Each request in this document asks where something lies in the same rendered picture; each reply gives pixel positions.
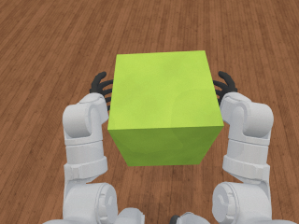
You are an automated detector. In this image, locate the carton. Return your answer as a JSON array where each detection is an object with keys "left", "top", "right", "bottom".
[{"left": 107, "top": 50, "right": 224, "bottom": 167}]

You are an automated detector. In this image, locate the robot right hand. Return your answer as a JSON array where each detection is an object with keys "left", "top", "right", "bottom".
[{"left": 212, "top": 71, "right": 238, "bottom": 107}]

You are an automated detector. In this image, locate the robot right upper arm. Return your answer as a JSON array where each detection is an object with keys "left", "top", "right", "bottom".
[{"left": 212, "top": 181, "right": 297, "bottom": 224}]

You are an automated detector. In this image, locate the right robot forearm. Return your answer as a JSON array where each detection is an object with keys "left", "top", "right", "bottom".
[{"left": 220, "top": 91, "right": 274, "bottom": 216}]

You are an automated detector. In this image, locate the robot left thigh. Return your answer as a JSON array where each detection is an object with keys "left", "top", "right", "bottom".
[{"left": 113, "top": 207, "right": 145, "bottom": 224}]

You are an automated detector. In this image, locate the left robot forearm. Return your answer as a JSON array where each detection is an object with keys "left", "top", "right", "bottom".
[{"left": 62, "top": 92, "right": 109, "bottom": 217}]

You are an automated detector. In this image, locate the right robot foot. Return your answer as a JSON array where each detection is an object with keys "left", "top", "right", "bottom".
[{"left": 169, "top": 215, "right": 180, "bottom": 224}]

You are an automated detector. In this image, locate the robot left upper arm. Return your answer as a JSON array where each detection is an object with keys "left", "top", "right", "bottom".
[{"left": 43, "top": 182, "right": 119, "bottom": 224}]

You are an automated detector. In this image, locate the robot left hand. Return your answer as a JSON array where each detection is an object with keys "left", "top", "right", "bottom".
[{"left": 89, "top": 71, "right": 114, "bottom": 111}]

